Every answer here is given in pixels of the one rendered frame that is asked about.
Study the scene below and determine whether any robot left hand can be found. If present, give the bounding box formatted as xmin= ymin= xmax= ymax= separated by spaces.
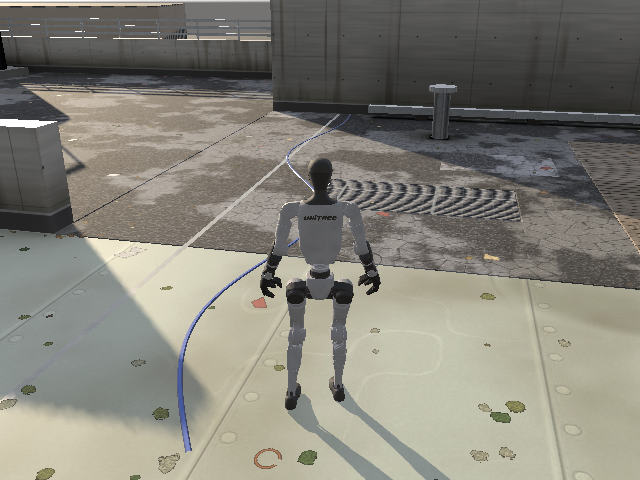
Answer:
xmin=260 ymin=275 xmax=282 ymax=298

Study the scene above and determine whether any robot right upper arm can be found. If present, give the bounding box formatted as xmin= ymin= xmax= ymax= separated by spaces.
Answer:
xmin=341 ymin=201 xmax=369 ymax=256

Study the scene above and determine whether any robot left upper arm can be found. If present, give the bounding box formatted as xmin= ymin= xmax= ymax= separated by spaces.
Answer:
xmin=272 ymin=201 xmax=300 ymax=256

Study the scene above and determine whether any robot right shin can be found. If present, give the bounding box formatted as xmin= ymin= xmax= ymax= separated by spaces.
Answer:
xmin=331 ymin=326 xmax=347 ymax=388

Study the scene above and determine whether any right robot forearm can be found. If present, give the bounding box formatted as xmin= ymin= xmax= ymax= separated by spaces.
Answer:
xmin=358 ymin=240 xmax=378 ymax=277

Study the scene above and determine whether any robot right hand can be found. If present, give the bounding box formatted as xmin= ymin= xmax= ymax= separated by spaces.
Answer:
xmin=358 ymin=273 xmax=381 ymax=295

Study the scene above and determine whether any left robot foot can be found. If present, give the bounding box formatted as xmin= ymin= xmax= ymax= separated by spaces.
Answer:
xmin=285 ymin=382 xmax=301 ymax=410

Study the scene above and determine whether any left robot forearm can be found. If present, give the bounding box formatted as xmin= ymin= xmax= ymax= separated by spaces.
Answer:
xmin=262 ymin=241 xmax=282 ymax=280

